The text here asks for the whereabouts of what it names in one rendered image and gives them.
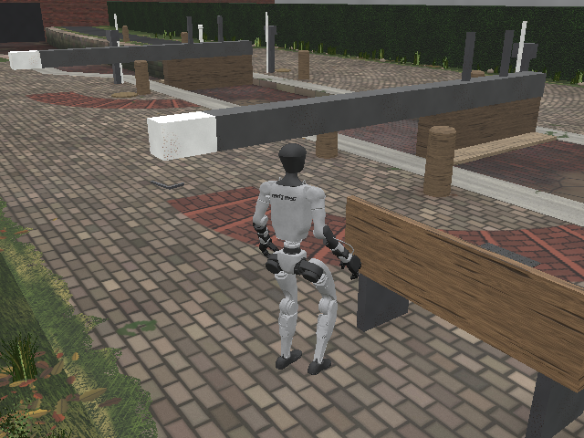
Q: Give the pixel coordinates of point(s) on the humanoid robot torso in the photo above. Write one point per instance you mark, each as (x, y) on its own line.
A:
(291, 219)

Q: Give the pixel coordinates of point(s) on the robot left forearm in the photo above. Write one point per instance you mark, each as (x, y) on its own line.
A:
(263, 233)

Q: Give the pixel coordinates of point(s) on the robot left upper arm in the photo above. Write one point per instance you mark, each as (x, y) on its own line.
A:
(262, 204)

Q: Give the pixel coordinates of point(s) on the robot left hand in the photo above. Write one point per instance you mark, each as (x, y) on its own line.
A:
(264, 247)

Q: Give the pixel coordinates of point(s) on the robot right hand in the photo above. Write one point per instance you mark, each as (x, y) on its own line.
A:
(353, 265)

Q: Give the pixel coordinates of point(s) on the robot head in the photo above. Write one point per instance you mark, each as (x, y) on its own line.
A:
(293, 157)

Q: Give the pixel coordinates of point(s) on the robot right upper arm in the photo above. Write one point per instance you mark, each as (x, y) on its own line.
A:
(316, 197)

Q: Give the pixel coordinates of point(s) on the robot right forearm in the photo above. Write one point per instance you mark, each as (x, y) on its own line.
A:
(335, 246)

